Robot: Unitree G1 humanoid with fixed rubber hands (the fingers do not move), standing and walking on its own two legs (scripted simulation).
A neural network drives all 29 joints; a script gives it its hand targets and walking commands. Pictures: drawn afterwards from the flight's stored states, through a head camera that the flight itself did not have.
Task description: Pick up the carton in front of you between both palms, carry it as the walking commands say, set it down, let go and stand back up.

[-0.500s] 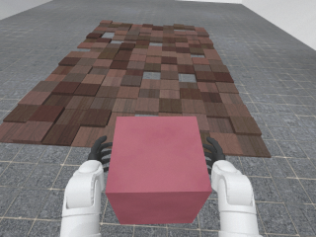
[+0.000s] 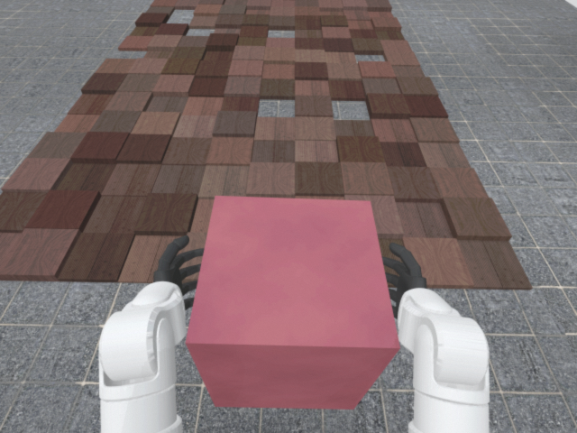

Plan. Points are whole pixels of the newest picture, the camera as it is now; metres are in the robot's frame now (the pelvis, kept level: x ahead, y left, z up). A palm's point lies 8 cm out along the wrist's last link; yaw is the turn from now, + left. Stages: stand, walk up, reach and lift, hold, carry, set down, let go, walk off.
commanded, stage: carry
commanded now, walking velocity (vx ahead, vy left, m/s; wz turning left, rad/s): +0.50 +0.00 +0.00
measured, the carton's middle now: (288, 309) +0.29 -0.01 +0.01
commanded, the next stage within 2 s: none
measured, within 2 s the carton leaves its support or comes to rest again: neither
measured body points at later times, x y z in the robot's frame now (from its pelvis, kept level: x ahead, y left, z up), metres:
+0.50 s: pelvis +0.35 -0.03 +0.00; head +0.36 -0.04 +0.45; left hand +0.67 +0.15 +0.17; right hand +0.69 -0.16 +0.15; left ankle +0.48 +0.13 -0.69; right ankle +0.24 -0.08 -0.74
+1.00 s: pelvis +0.71 +0.01 +0.00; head +0.81 +0.01 +0.43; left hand +1.12 +0.15 +0.11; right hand +1.11 -0.15 +0.11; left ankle +0.60 +0.08 -0.74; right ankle +0.84 -0.11 -0.69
